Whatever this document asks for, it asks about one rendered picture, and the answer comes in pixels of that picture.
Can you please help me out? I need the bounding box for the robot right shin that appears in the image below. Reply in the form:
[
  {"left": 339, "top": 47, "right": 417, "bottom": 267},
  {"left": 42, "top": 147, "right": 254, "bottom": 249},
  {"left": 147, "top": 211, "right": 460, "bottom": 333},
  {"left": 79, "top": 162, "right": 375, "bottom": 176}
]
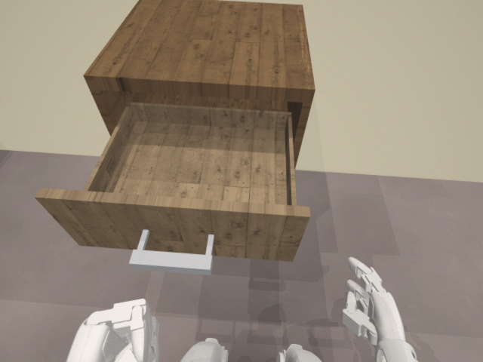
[{"left": 286, "top": 344, "right": 303, "bottom": 351}]

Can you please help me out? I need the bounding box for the right robot forearm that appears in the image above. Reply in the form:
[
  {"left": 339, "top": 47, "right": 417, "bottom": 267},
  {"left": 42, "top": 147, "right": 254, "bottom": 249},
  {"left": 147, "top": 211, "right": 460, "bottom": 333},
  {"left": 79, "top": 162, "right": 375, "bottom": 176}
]
[{"left": 375, "top": 339, "right": 419, "bottom": 362}]

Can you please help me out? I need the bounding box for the left robot hand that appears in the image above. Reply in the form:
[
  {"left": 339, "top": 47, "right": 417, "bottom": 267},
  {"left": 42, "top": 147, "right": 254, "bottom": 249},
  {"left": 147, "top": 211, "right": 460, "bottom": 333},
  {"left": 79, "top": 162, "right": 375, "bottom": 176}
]
[{"left": 66, "top": 299, "right": 159, "bottom": 362}]

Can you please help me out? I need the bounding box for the cabinet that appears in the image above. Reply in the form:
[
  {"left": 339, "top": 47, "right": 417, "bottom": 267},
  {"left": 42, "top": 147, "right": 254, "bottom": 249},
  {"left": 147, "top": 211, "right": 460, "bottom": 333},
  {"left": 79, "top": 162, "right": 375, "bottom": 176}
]
[{"left": 83, "top": 0, "right": 315, "bottom": 170}]

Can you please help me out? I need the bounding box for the right robot hand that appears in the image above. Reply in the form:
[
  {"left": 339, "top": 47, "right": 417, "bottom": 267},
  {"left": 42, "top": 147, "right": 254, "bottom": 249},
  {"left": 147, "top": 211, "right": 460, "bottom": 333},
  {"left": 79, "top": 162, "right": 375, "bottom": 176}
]
[{"left": 342, "top": 257, "right": 406, "bottom": 349}]

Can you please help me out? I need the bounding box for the drawer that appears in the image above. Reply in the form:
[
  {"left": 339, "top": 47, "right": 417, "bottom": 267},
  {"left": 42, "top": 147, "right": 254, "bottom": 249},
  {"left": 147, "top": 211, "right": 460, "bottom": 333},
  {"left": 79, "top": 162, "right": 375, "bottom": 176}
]
[{"left": 35, "top": 102, "right": 310, "bottom": 262}]

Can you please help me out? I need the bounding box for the handle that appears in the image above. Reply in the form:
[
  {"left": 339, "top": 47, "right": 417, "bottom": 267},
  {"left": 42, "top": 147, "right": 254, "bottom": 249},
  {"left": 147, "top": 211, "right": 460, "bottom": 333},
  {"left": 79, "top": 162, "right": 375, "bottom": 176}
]
[{"left": 129, "top": 229, "right": 214, "bottom": 275}]

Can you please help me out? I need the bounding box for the robot left thigh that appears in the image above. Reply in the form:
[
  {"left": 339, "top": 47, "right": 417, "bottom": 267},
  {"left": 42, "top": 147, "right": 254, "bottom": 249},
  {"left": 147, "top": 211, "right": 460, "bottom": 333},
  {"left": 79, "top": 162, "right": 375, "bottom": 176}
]
[{"left": 180, "top": 342, "right": 228, "bottom": 362}]

